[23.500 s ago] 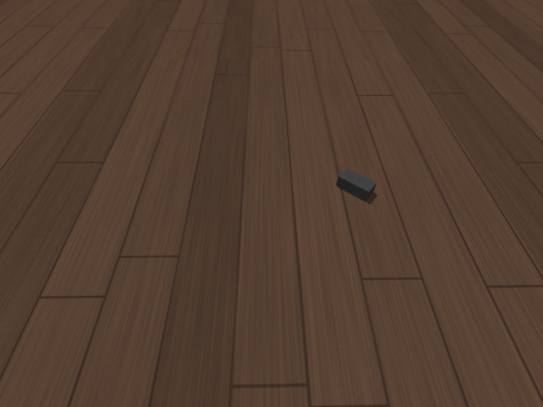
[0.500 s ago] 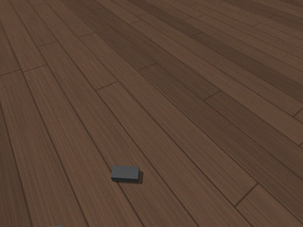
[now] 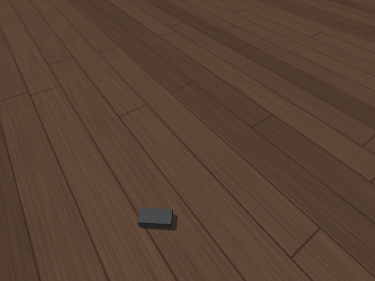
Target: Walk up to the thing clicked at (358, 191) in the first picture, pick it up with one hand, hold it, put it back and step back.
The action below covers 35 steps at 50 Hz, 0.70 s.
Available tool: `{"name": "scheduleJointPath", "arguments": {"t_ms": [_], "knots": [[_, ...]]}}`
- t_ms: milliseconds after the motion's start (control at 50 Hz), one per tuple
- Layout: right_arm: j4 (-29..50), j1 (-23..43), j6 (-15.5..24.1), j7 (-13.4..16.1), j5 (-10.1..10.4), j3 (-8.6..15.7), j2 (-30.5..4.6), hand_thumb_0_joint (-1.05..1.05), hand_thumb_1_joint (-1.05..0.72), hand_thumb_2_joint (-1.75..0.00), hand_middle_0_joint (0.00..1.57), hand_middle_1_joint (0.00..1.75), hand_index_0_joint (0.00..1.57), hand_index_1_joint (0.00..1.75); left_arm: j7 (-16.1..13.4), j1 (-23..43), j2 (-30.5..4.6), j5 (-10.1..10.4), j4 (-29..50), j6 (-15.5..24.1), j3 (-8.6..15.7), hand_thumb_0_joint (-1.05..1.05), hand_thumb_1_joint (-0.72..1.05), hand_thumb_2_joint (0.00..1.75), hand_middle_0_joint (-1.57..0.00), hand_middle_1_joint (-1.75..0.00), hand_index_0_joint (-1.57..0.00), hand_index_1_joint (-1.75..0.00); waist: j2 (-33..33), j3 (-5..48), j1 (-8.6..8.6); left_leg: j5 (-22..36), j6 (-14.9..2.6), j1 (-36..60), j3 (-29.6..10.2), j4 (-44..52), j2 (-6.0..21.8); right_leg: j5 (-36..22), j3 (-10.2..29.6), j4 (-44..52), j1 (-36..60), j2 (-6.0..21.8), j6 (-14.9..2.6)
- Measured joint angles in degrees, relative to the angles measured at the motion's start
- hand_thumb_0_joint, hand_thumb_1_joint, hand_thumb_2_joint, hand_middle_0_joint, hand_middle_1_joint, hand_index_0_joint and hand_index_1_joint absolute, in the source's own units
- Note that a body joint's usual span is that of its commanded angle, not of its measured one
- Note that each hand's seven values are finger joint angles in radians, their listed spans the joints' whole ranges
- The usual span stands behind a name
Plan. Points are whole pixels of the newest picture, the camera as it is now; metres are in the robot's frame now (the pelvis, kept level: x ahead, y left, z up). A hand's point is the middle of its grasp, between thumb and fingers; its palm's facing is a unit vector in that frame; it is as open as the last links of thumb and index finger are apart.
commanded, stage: stand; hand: left
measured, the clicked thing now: (155, 218) +0.56 +0.19 -0.75
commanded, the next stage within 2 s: walk up in 0.34 s
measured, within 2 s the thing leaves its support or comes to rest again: neither
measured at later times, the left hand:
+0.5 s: hand out of the picture +0.07 +0.27 -0.16, palm faces -0.01 -0.93 -0.37, open 7.3 cm
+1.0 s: hand out of the picture +0.00 +0.33 -0.18, palm faces -0.10 -0.93 -0.36, open 7.3 cm
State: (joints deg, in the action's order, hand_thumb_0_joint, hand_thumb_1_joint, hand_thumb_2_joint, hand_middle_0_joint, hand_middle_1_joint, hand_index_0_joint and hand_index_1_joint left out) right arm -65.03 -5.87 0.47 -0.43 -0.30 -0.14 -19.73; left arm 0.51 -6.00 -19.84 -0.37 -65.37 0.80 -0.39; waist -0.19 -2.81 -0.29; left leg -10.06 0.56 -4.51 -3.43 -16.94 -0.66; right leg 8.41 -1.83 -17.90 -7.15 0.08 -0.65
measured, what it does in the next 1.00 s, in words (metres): walks backwards: left foot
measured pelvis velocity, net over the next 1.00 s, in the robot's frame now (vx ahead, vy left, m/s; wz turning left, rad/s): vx -0.12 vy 0.07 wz -0.06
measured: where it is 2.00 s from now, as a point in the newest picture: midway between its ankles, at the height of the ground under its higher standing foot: outside the picture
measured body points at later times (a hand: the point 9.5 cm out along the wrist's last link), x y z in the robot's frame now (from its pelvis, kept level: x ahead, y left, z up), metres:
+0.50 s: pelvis -0.03 +0.00 -0.01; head +0.03 +0.00 +0.43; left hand +0.07 +0.31 -0.14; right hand +0.06 -0.31 -0.14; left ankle -0.03 +0.12 -0.73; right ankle +0.02 -0.11 -0.75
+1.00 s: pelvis -0.12 +0.07 -0.02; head -0.03 +0.09 +0.42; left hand +0.01 +0.38 -0.16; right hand -0.05 -0.25 -0.13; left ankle -0.10 +0.16 -0.75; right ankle -0.16 -0.06 -0.71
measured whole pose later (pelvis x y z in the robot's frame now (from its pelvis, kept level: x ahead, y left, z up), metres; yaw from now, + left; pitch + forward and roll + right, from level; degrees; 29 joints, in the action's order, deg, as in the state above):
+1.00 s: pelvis -0.12 +0.07 -0.02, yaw -4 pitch -1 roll +0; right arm -51.9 -6.6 -1.3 2.1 -1.0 3.2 -19.1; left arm -0.8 -5.8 -22.8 -1.4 -49.6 -4.8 4.1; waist 3.0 -12.5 0.1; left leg -16.5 -2.8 -16.1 3.2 -33.5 -0.6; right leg 26.9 6.4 -50.7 -19.1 -3.3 1.1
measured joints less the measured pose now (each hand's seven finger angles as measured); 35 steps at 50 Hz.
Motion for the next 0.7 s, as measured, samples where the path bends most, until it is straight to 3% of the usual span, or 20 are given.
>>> {"name": "scheduleJointPath", "arguments": {"t_ms": [340,440,520,560,600,660,700], "knots": [[-0.13,-1.83,-0.16,0.01,-0.06,-0.01,-0.26,0.01,-0.91,-0.9,0.2,0.3,0.2,0.3,0.17,-0.7,-0.25,-0.04,0.2,-0.15,0.0,0.0,0.91,0.89,-0.21,-0.3,-0.21,-0.3,-0.11,-0.28,0.19,-0.2,0.52,-0.6,-0.21,-0.59,0.54,0.11,-0.23,-0.4,-0.49,-0.54,-0.55],[1.9,0.8,-1.34,0.38,0.42,1.02,-1.59,0.01,-0.91,-0.9,0.2,0.3,0.2,0.3,-0.45,1.26,-0.3,0.62,3.58,-1.08,2.37,0.0,0.91,0.89,-0.21,-0.3,-0.21,-0.3,-0.87,-4.3,0.24,-2.49,-0.24,-6.83,-0.11,-10.27,0.59,0.96,-0.45,-4.85,-4.22,-0.81,-0.91],[4.78,1.75,-2.52,0.5,0.23,2.24,-2.8,0.01,-0.91,-0.9,0.2,0.3,0.2,0.3,-0.88,3.2,-0.88,-0.2,6.93,-2.27,3.21,0.0,0.91,0.89,-0.21,-0.3,-0.21,-0.3,0.2,-7.34,-0.13,-15.55,-1.41,-13.43,0.82,-26.7,-1.74,1.46,0.61,-9.07,-8.22,0.79,-0.6],[6.06,1.22,-2.98,0.34,0.23,2.77,-3.18,0.0,-0.91,-0.9,0.2,0.3,0.2,0.3,-1.05,3.93,-1.31,-0.75,8.49,-2.79,3.35,0.0,0.91,0.89,-0.21,-0.3,-0.21,-0.3,0.96,-7.66,0.25,-17.97,-1.9,-14.78,1.15,-31.53,-2.18,1.65,0.84,-10.89,-10.39,1.85,-0.08],[6.97,0.32,-3.12,0.33,0.22,3.11,-3.49,0.0,-0.91,-0.9,0.2,0.3,0.2,0.3,-1.2,4.72,-1.79,-1.22,10.08,-3.18,3.37,0.0,0.91,0.89,-0.21,-0.3,-0.21,-0.3,1.59,-7.67,0.68,-17.82,-2.03,-14.04,1.31,-31.19,-1.61,1.9,0.94,-12.88,-12.65,2.73,0.75],[7.68,-1.1,-2.77,0.55,-0.4,3.61,-4.03,0.0,-0.91,-0.9,0.2,0.3,0.2,0.3,-1.21,5.84,-2.42,-0.98,12.66,-3.84,3.2,0.0,0.91,0.89,-0.21,-0.3,-0.21,-0.3,1.89,-7.83,1.48,-12.12,-1.5,-9.23,1.46,-20.4,0.0,3.03,0.97,-17.4,-16.3,3.65,2.5],[7.43,-0.93,-2.64,0.9,-1.33,3.97,-2.59,0.0,-0.91,-0.9,0.2,0.3,0.2,0.3,-1.34,7.1,-3.38,-0.36,13.67,-4.53,3.54,0.0,0.91,0.89,-0.21,-0.3,-0.21,-0.3,4.81,-9.91,0.93,-12.6,-1.68,-8.23,3.26,-19.37,-1.93,7.25,4.51,-22.09,-18.17,4.31,1.17]]}}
